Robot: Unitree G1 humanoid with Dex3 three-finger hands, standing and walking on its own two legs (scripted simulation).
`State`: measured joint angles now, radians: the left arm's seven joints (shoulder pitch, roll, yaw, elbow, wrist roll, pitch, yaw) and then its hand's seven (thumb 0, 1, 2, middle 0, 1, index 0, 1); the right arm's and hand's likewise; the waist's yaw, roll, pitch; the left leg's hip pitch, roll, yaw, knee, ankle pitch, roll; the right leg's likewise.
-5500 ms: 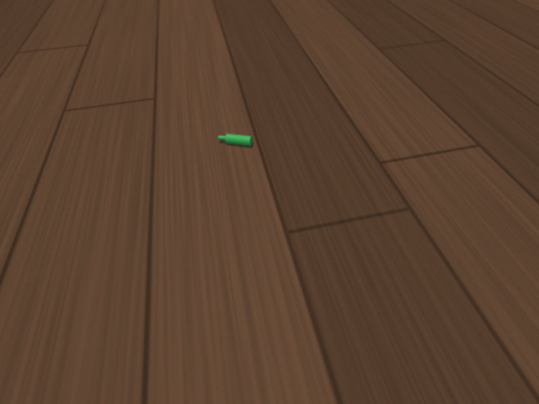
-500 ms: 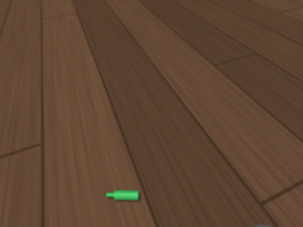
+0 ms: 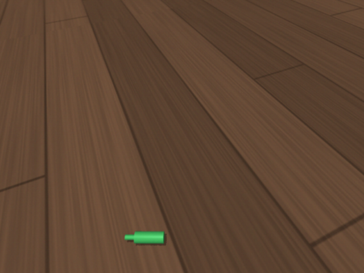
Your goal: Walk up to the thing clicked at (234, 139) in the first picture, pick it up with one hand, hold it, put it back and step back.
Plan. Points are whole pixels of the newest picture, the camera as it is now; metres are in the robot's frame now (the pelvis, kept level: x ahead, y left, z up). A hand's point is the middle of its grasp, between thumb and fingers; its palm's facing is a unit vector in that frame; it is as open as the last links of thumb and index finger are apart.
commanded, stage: stand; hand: left
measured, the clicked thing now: (144, 237) +0.42 +0.24 -0.75
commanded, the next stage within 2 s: none
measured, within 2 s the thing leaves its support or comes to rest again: neither
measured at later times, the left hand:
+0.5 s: hand out of the picture +0.09 +0.25 -0.15, palm faces -0.02 -0.94 -0.34, open 7.4 cm
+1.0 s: hand out of the picture +0.08 +0.25 -0.16, palm faces -0.03 -0.94 -0.35, open 7.4 cm
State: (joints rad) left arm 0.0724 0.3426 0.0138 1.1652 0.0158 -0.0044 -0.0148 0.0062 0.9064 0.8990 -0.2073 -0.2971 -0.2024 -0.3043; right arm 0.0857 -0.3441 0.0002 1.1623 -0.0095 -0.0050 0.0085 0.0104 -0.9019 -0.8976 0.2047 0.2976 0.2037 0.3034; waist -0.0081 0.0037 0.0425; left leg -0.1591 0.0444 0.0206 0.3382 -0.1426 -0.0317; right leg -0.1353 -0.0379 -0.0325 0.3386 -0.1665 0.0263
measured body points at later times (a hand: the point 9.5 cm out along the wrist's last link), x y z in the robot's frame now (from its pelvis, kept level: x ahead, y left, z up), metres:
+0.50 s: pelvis +0.01 +0.00 +0.00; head +0.02 +0.00 +0.45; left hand +0.09 +0.30 -0.13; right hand +0.10 -0.30 -0.13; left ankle +0.03 +0.14 -0.75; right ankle +0.01 -0.13 -0.75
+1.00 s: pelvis +0.01 -0.01 +0.00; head +0.02 -0.01 +0.45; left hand +0.09 +0.30 -0.13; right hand +0.09 -0.31 -0.13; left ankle +0.03 +0.14 -0.75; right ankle +0.01 -0.13 -0.75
